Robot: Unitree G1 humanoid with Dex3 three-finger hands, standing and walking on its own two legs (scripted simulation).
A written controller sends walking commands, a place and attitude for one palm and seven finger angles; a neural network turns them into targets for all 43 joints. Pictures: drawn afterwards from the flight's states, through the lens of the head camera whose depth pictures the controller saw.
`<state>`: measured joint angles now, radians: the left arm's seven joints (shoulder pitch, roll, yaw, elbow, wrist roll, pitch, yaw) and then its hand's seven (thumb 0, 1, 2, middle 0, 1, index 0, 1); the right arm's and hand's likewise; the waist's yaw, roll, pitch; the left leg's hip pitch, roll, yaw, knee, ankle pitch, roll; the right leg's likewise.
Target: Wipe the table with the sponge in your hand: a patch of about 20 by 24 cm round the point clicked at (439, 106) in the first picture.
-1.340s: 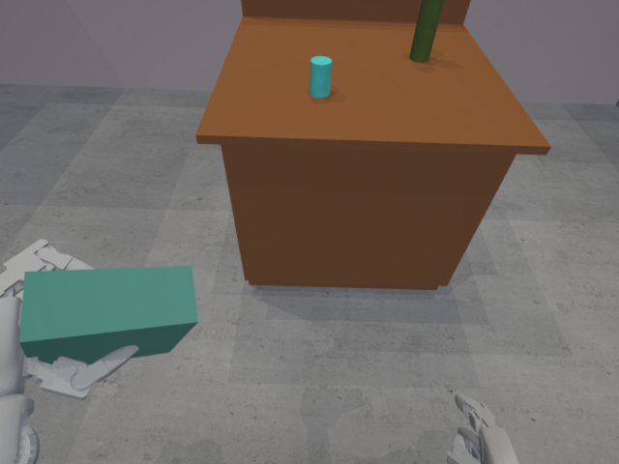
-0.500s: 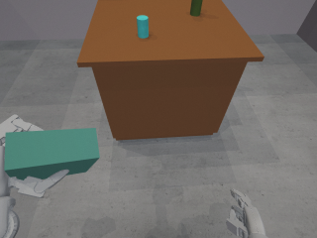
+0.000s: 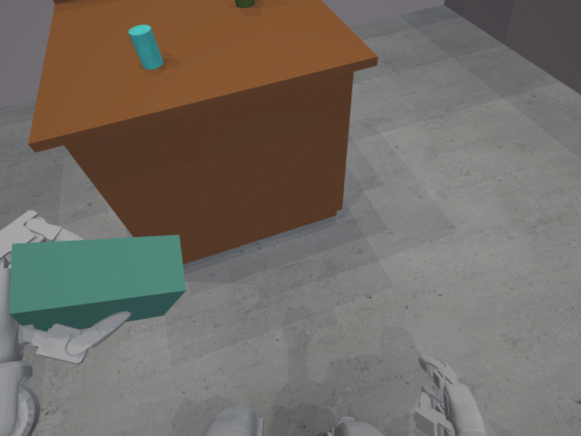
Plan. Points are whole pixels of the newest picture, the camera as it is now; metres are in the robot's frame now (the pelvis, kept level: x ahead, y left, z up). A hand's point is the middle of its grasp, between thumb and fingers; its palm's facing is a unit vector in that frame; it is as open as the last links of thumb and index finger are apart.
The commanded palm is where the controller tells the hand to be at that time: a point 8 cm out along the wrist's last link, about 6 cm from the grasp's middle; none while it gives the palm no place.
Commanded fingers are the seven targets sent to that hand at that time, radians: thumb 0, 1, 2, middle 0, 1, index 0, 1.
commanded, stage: walk to a spot facing it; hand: left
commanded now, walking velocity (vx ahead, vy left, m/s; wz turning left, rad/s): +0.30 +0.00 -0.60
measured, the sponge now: (128, 284) +0.24 +0.19 +0.15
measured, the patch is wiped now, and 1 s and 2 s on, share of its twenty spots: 0.00 0.00 0.00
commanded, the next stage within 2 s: turn to face it in 0.94 s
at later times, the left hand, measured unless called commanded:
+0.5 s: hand (167, 217) +0.30 +0.15 +0.19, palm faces +0.15 -0.88 -0.45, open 9.7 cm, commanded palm +0.26 +0.20 +0.20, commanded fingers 0.00 0.10 1.30 -1.20 -1.60 -1.20 -1.60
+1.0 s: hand (267, 127) +0.43 +0.06 +0.20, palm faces +0.14 -0.91 -0.39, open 9.7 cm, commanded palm +0.39 +0.10 +0.20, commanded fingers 0.00 0.10 1.30 -1.20 -1.60 -1.20 -1.60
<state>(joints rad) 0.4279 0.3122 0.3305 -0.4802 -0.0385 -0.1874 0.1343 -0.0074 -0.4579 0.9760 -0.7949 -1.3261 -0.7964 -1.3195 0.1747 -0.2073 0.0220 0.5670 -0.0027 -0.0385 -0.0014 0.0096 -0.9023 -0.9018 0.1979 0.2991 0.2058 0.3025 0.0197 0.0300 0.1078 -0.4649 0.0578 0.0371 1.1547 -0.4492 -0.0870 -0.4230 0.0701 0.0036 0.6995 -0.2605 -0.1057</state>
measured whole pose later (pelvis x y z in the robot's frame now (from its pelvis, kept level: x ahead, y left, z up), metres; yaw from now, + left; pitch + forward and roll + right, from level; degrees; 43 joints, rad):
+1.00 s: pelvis +0.14 -0.10 +0.01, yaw -20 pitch -1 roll -1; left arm 0.43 0.38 0.41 -0.47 -0.01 -0.25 0.16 -0.01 -0.46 0.98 -0.80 -1.33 -0.80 -1.32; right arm 0.25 -0.22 -0.04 0.63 0.00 -0.07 -0.07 0.01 -0.91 -0.90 0.19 0.30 0.20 0.30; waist -0.03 -0.01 0.01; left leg -0.35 0.08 0.10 0.65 -0.28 0.01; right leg -0.36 -0.03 -0.08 0.98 -0.52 0.01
